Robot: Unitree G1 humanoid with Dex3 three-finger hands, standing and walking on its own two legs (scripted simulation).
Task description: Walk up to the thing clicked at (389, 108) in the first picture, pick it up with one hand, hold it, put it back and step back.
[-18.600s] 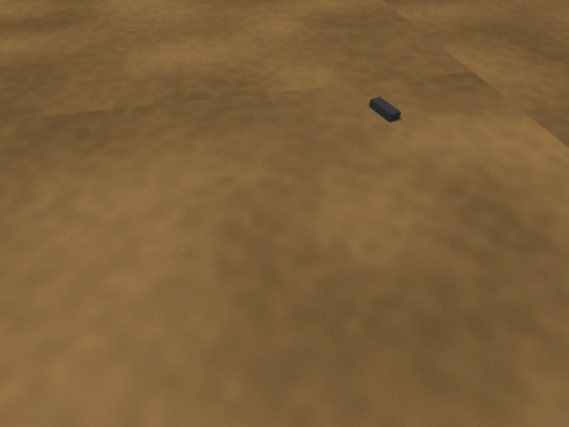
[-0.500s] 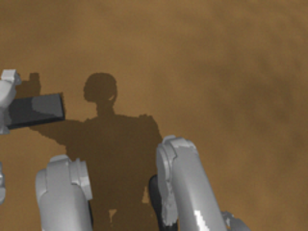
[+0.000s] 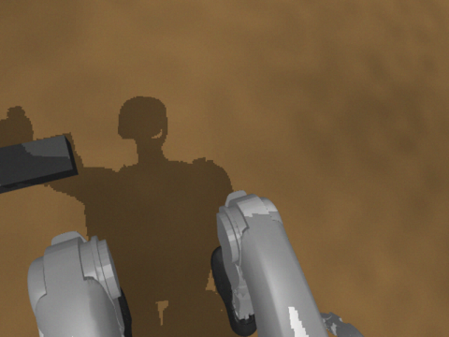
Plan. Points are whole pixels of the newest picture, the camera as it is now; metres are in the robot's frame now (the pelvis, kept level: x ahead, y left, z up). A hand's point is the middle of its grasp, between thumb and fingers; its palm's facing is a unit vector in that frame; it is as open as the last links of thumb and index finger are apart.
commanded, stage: close in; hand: left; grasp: from above
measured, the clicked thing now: (13, 168) +0.48 +0.31 -0.29
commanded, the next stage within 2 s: rest palm in 0.10 s
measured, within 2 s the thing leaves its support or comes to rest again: neither
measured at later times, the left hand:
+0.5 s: hand (2, 172) +0.45 +0.31 -0.23, palm faces -0.45 -0.07 -0.89, open 14.0 cm
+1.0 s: hand (9, 174) +0.46 +0.31 -0.26, palm faces -0.49 -0.14 -0.86, open 14.3 cm
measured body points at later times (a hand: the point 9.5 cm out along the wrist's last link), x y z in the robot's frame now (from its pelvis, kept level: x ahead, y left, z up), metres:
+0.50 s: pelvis +0.00 +0.01 -0.01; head +0.25 +0.12 +0.34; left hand +0.47 +0.31 -0.17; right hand +0.07 -0.26 -0.08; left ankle +0.08 +0.14 -0.28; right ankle +0.10 -0.13 -0.28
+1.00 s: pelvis +0.01 +0.01 -0.02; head +0.29 +0.12 +0.32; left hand +0.48 +0.31 -0.21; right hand +0.05 -0.25 -0.08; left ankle +0.08 +0.14 -0.28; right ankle +0.10 -0.13 -0.28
